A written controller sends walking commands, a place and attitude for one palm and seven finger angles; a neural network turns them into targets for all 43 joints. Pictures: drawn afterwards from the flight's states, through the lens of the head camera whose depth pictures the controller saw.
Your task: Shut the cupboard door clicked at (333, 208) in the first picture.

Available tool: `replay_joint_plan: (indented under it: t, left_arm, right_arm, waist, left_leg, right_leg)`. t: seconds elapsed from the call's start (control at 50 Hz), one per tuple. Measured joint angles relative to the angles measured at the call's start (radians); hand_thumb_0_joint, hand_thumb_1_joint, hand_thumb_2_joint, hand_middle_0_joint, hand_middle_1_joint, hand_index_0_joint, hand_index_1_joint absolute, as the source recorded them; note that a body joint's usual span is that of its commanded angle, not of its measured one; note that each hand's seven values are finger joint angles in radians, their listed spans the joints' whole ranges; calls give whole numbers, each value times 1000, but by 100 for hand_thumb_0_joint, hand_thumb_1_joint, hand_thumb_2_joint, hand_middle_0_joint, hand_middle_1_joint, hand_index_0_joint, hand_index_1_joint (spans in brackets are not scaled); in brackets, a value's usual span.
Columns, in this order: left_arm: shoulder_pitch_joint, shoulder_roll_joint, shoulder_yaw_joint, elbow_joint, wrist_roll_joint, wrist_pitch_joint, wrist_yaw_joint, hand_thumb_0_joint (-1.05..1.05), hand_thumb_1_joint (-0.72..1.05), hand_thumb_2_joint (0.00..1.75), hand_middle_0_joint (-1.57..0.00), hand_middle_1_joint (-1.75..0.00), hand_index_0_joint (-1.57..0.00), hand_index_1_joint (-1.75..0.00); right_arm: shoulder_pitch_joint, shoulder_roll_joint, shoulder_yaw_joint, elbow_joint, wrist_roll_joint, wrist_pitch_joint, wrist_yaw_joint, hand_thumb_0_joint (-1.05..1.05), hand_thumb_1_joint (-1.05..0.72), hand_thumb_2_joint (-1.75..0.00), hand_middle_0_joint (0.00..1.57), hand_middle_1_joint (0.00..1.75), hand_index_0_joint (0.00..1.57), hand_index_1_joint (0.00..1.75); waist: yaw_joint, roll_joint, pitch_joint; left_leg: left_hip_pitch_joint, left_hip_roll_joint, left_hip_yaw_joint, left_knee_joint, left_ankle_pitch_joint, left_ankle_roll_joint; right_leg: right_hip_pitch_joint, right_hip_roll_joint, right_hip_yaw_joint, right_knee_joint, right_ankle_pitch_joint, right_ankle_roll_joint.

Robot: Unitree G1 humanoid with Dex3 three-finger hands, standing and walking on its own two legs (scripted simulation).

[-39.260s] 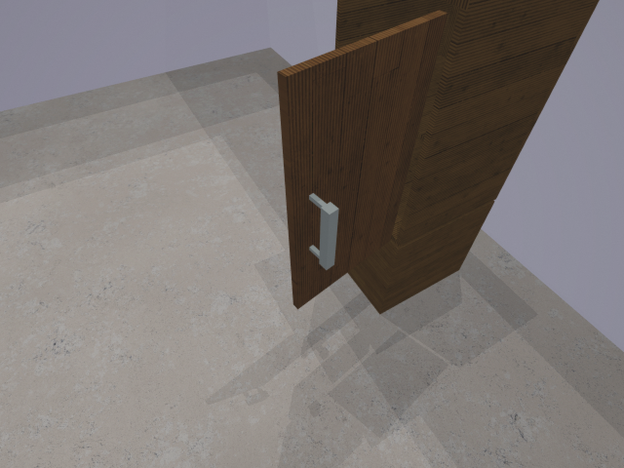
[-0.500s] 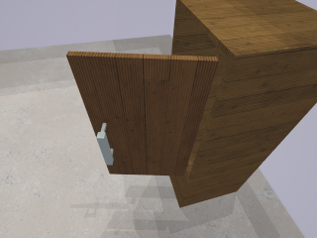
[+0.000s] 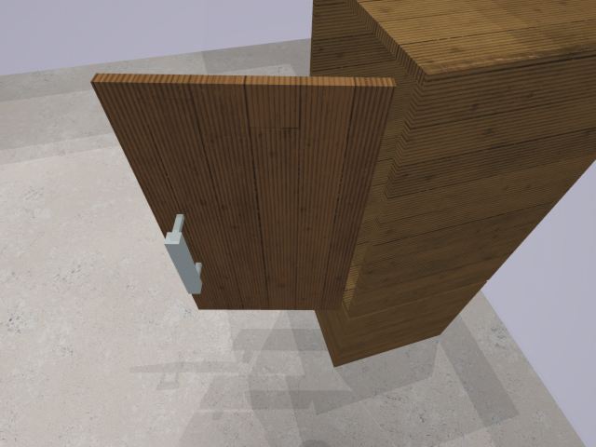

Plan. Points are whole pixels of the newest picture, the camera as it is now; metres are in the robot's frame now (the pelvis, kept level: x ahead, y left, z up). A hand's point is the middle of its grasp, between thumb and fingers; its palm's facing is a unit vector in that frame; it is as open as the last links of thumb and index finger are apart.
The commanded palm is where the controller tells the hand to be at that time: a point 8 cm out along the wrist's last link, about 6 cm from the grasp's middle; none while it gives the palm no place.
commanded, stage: come to a stop and stand still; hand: left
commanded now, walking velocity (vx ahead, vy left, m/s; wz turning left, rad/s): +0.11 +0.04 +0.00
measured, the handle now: (187, 255) +0.41 +0.22 -0.06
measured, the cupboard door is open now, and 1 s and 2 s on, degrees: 74 74 74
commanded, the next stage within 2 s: look again from close up in 1.14 s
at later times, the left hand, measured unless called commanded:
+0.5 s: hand out of the picture +0.01 +0.16 -0.17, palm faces +0.07 -0.97 -0.22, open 7.4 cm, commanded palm none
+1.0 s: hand out of the picture +0.00 +0.13 -0.17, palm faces +0.08 -0.98 -0.17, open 7.4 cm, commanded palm none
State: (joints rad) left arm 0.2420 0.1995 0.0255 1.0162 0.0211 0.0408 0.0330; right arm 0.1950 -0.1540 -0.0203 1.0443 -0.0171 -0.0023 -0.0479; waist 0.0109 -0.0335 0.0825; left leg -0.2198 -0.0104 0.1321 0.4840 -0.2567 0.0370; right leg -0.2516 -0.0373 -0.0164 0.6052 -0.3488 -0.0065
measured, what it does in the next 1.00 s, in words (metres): stands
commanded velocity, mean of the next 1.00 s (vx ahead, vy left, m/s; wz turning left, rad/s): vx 0.04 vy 0.03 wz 0.00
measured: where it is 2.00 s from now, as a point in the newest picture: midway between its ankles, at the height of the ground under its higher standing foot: outside the picture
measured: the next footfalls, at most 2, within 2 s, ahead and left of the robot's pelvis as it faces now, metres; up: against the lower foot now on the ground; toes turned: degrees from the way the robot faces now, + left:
none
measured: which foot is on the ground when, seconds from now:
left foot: down 0.00-1.00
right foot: down 0.00-1.00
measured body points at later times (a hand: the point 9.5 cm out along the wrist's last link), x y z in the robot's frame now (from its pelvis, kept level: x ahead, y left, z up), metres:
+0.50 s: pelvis -0.02 -0.03 -0.01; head -0.03 -0.04 +0.44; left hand +0.01 +0.21 -0.15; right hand -0.05 -0.25 -0.17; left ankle +0.00 +0.10 -0.73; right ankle -0.01 -0.12 -0.73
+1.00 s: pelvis +0.02 -0.03 +0.01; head +0.03 -0.03 +0.46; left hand +0.00 +0.18 -0.15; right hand +0.05 -0.25 -0.15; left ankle +0.00 +0.10 -0.73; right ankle -0.01 -0.12 -0.73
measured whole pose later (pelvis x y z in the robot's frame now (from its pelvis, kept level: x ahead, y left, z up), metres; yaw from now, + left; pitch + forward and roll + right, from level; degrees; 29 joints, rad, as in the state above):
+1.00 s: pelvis +0.02 -0.03 +0.01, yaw +2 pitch -1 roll +1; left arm 0.30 0.13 -0.01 1.13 0.01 -0.02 0.03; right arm 0.25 -0.16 0.01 1.12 -0.01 -0.03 -0.04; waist 0.02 -0.01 0.03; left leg -0.15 0.02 0.05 0.42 -0.25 -0.01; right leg -0.12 0.00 -0.07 0.45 -0.31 -0.04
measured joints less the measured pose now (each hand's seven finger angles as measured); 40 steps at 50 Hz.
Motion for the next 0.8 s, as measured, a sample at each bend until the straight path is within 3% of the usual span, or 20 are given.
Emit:
replay_joint_plan:
  t: [0.1,0.16,0.22,0.34,0.54,0.8]
  left_arm:
    - [-7,0,-11,-31,-2,-27,8,1,91,90,-20,-30,-20,-30]
    - [2,-8,-23,-33,0,-51,6,1,91,90,-20,-30,-19,-30]
    - [7,-16,-31,-28,-1,-51,-1,1,91,90,-20,-30,-20,-30]
    - [28,-25,-23,-38,3,-27,-14,1,90,90,-20,-30,-20,-30]
    - [62,-26,-13,-10,-5,-28,-14,1,90,90,-20,-30,-20,-30]
    - [83,-66,-38,102,-13,-55,-6,1,91,90,-20,-30,-20,-30]
  right_arm:
    - [23,-34,-11,-57,3,16,20,0,-91,-90,20,30,20,30]
    - [40,-45,-10,-69,-1,22,32,0,-91,-90,20,30,20,30]
    - [63,-42,-2,-67,-6,18,41,0,-91,-90,20,30,20,30]
    - [139,-25,8,-54,-17,21,53,0,-91,-90,20,30,20,30]
    - [246,8,26,11,-13,14,37,0,-91,-90,20,30,20,30]
    - [130,36,42,65,6,-26,16,0,-91,-90,20,30,20,30]
  waist:
    - [-15,68,-19]
    - [-24,83,-40]
    - [-28,79,-62]
    - [-26,51,-103]
    - [-19,26,-82]
    - [2,31,-46]
  left_leg:
    - [-84,42,-44,126,-43,-27]
    - [-81,40,-74,152,-95,-34]
    - [-52,37,-83,123,-42,-40]
    - [-49,33,-85,128,-63,-39]
    - [-37,18,-88,53,3,-42]
    - [26,28,-84,-32,9,-47]
  right_leg:
    - [-27,32,-30,17,31,-22]
    - [-8,39,-48,17,16,-36]
    - [14,38,-54,14,18,-41]
    - [13,35,-56,27,7,-48]
    - [12,24,-55,-12,19,-36]
    - [86,41,-51,-128,45,-32]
